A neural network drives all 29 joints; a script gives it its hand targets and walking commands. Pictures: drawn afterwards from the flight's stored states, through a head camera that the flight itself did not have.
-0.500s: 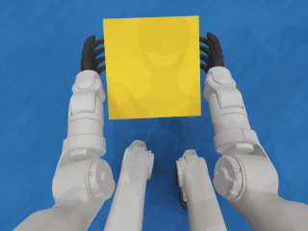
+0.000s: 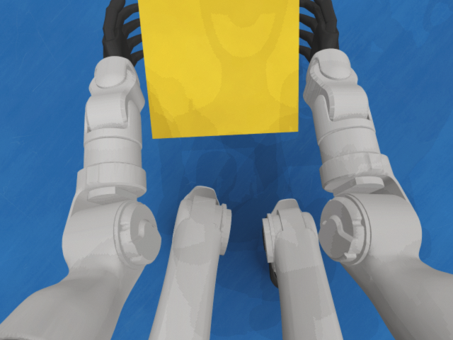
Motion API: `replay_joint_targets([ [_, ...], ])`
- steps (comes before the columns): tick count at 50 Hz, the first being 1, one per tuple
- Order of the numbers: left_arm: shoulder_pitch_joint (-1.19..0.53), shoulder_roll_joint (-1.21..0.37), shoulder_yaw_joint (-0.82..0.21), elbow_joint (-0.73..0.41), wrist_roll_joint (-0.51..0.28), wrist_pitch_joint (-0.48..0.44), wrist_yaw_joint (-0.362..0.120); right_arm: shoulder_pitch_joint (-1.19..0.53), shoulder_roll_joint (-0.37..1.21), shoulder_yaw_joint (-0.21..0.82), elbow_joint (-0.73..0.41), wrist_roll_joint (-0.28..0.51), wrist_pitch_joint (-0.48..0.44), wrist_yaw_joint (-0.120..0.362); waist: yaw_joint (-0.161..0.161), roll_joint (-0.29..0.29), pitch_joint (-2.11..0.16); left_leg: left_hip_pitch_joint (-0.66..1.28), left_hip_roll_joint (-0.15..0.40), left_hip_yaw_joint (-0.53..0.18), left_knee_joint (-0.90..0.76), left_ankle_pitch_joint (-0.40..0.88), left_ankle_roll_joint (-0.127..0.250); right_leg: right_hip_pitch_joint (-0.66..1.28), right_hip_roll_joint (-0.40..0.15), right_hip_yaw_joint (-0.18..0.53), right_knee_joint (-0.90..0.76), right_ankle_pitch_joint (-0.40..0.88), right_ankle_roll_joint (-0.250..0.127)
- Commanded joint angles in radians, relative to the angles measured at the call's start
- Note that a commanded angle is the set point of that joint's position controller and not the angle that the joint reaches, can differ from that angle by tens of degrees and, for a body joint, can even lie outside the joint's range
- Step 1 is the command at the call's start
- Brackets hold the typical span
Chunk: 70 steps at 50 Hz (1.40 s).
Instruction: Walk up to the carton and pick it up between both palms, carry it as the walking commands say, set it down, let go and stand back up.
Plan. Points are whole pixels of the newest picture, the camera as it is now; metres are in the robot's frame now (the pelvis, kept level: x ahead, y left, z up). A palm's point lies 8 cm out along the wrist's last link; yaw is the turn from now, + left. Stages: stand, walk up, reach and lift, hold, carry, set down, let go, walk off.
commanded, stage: set down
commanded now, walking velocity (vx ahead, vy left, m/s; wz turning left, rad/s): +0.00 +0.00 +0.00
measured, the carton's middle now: (221, 67) +0.52 +0.09 -0.20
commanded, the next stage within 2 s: none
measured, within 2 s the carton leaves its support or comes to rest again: neither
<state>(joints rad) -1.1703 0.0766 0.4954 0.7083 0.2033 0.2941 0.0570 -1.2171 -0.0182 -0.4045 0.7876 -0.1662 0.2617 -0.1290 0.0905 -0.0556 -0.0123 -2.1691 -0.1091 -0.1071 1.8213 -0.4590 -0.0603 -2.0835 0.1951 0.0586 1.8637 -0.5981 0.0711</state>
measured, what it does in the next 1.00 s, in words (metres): lowers itself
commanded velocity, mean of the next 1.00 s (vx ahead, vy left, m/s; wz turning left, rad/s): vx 0.00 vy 0.00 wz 0.00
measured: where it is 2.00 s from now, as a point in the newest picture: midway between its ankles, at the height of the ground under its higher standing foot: (235, 252)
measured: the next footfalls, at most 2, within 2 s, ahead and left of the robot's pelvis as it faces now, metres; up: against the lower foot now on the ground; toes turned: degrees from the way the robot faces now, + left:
none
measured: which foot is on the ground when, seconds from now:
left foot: down 0.00-1.00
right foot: down 0.00-1.00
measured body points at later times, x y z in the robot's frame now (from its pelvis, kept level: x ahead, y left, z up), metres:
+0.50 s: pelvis +0.00 +0.00 -0.05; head +0.36 +0.05 +0.22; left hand +0.52 +0.24 -0.21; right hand +0.57 -0.05 -0.20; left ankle +0.12 +0.13 -0.43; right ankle +0.09 -0.12 -0.43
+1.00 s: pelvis +0.00 -0.01 -0.07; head +0.37 +0.03 +0.18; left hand +0.52 +0.25 -0.24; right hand +0.57 -0.05 -0.24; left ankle +0.12 +0.12 -0.43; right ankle +0.09 -0.12 -0.43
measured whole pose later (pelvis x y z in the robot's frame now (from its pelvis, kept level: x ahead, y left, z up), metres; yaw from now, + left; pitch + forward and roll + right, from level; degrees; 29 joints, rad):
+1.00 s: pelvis +0.00 -0.01 -0.07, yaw -1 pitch +41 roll +0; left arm -1.34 0.22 0.45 0.84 0.09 0.26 0.02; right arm -1.44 -0.12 -0.25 0.94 -0.05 0.22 -0.20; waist 0.12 -0.06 0.26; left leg -2.26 -0.05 -0.05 2.09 -0.55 -0.06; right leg -2.21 0.23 0.05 2.15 -0.66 0.06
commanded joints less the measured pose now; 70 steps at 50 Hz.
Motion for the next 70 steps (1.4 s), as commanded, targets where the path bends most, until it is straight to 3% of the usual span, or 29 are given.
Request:
replay_joint_targets([
  [1, -0.587, -0.885, -0.484, 0.039, -0.131, -0.005, -0.260, -0.635, 0.880, 0.432, -0.014, 0.110, -0.032, 0.205, 0.053, 0.029, -1.132, 0.818, -0.019, 0.187, -0.092, 0.349, 0.003, 0.358, 0.031, -0.144, -0.151, 0.222, -0.030],
  [22, -0.721, -0.786, -0.500, 0.040, -0.183, -0.026, -0.269, -0.755, 0.801, 0.455, 0.019, 0.167, -0.047, 0.196, 0.067, 0.027, -1.060, 0.725, -0.004, 0.195, 0.060, 0.349, 0.007, 0.276, 0.018, -0.151, 0.014, 0.229, -0.033],
  [28, -0.739, -0.732, -0.466, 0.065, -0.192, -0.041, -0.278, -0.758, 0.785, 0.453, 0.061, 0.165, -0.056, 0.190, 0.080, -0.031, -0.925, 0.643, -0.002, 0.188, 0.101, 0.350, 0.021, 0.243, 0.017, -0.145, 0.056, 0.241, -0.033],
  [39, -0.748, -0.693, -0.460, 0.060, -0.228, -0.054, -0.304, -0.789, 0.831, 0.527, 0.026, 0.209, -0.066, 0.168, 0.134, -0.108, -0.953, 0.588, 0.012, 0.197, 0.166, 0.399, 0.033, 0.334, 0.015, -0.121, 0.095, 0.327, -0.030],
  [44, -0.753, -0.677, -0.451, 0.066, -0.226, -0.053, -0.314, -0.784, 0.825, 0.517, 0.039, 0.210, -0.067, 0.165, 0.140, -0.095, -0.902, 0.550, 0.016, 0.202, 0.173, 0.383, 0.034, 0.327, 0.017, -0.109, 0.096, 0.328, -0.036],
  [52, -0.780, -0.658, -0.441, 0.078, -0.225, -0.055, -0.322, -0.781, 0.790, 0.476, 0.079, 0.191, -0.069, 0.169, 0.123, -0.070, -0.832, 0.525, 0.020, 0.198, 0.172, 0.341, 0.032, 0.296, 0.017, -0.110, 0.102, 0.285, -0.045],
  [70, -0.798, -0.623, -0.425, 0.098, -0.224, -0.081, -0.306, -0.789, 0.746, 0.474, 0.106, 0.206, -0.084, 0.195, 0.137, -0.073, -0.752, 0.540, 0.022, 0.177, 0.190, 0.347, 0.042, 0.234, 0.016, -0.106, 0.139, 0.265, -0.054],
])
